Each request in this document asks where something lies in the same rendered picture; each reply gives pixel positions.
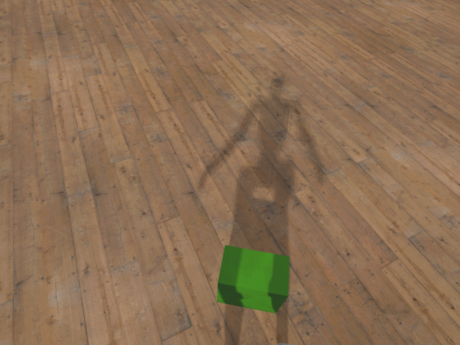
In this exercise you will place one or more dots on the carton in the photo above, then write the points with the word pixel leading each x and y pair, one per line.
pixel 253 279

